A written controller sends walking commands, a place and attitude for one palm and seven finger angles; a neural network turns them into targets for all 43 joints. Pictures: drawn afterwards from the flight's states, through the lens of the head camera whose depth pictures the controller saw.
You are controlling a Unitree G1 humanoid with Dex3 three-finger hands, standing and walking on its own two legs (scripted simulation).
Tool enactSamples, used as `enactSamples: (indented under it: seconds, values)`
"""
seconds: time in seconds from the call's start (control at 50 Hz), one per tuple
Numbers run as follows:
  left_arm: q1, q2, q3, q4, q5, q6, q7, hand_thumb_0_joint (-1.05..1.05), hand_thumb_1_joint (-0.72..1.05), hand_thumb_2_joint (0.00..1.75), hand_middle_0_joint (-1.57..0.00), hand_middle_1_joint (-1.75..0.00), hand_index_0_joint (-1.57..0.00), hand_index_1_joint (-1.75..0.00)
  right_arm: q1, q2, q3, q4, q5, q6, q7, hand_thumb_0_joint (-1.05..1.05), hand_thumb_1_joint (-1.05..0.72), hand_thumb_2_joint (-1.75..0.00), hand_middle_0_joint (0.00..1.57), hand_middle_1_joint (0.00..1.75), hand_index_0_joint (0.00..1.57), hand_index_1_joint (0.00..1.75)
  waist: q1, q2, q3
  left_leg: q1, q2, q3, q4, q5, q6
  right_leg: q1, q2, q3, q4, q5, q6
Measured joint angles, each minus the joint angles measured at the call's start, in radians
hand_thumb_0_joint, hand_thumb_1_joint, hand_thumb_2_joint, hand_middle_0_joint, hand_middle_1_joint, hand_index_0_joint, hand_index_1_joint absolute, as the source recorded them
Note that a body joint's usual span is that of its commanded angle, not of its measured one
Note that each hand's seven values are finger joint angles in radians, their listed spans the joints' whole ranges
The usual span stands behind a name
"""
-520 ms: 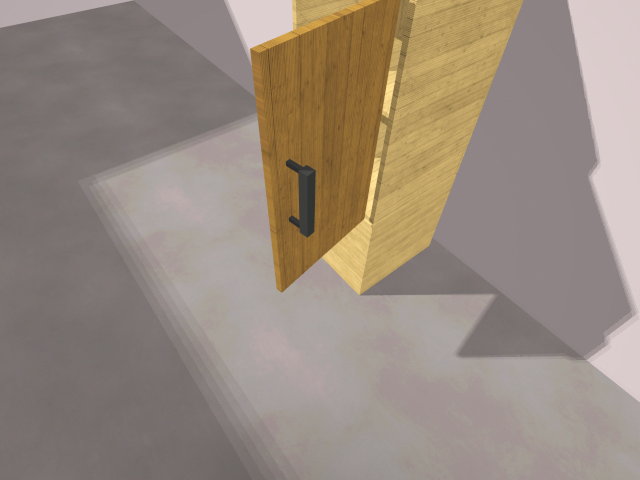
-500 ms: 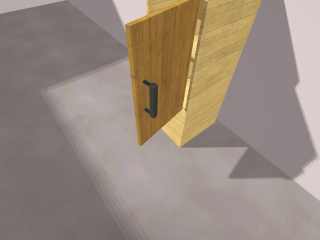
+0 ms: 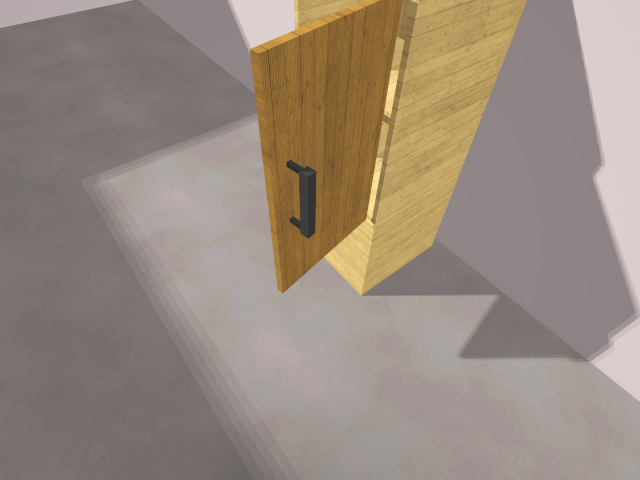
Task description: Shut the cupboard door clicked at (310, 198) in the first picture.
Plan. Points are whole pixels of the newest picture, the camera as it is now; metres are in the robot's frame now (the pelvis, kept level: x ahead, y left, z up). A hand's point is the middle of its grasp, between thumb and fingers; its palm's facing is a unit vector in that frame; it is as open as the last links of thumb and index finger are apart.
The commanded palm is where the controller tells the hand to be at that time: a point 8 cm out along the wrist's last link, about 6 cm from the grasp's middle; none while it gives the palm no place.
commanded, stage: look at it before walking up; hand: left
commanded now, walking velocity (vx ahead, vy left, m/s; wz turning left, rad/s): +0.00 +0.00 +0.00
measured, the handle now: (300, 200) +0.59 +0.07 -0.04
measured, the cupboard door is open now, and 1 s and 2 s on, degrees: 100 100 100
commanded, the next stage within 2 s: walk around to get in front in 0.32 s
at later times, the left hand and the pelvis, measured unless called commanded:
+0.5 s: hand out of the picture +0.04 +0.20 -0.17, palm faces -0.01 -0.97 -0.25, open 7.4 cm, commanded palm none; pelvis +0.00 -0.01 +0.00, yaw -1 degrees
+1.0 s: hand out of the picture +0.07 +0.12 -0.17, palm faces -0.18 -0.94 -0.28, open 7.3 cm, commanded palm none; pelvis -0.02 -0.07 -0.01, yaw -14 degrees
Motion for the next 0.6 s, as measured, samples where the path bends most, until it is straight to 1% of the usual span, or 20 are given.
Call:
enactSamples:
  seconds: [0.46, 0.52, 0.6]
  values:
    - [-0.021, 0.021, -0.002, -0.002, 0.0, -0.004, -0.003, 0.0, 0.91, 0.9, -0.2, -0.3, -0.2, -0.3, -0.025, -0.025, -0.001, -0.003, -0.001, 0.003, 0.004, 0.01, -0.91, -0.89, 0.2, 0.3, 0.2, 0.3, 0.0, 0.001, 0.0, 0.01, 0.011, 0.002, -0.019, 0.01, -0.011, 0.008, 0.012, 0.0, -0.016, 0.008, -0.01]
    - [-0.018, 0.019, 0.002, -0.008, 0.0, 0.002, -0.001, 0.0, 0.91, 0.9, -0.2, -0.3, -0.2, -0.3, -0.029, -0.023, -0.004, -0.008, -0.003, 0.006, -0.002, 0.01, -0.91, -0.89, 0.2, 0.3, 0.2, 0.3, 0.006, 0.001, 0.001, 0.003, 0.016, 0.015, -0.008, 0.005, -0.013, -0.005, 0.018, 0.012, -0.007, 0.009, -0.012]
    - [-0.007, 0.009, 0.014, -0.022, 0.003, 0.025, -0.002, 0.0, 0.91, 0.9, -0.2, -0.3, -0.2, -0.3, -0.032, -0.008, -0.012, -0.032, -0.003, 0.018, -0.012, 0.01, -0.91, -0.89, 0.2, 0.3, 0.2, 0.3, 0.012, -0.002, 0.009, -0.021, 0.025, 0.049, 0.046, -0.025, -0.016, -0.045, 0.029, 0.044, 0.049, -0.007, -0.016]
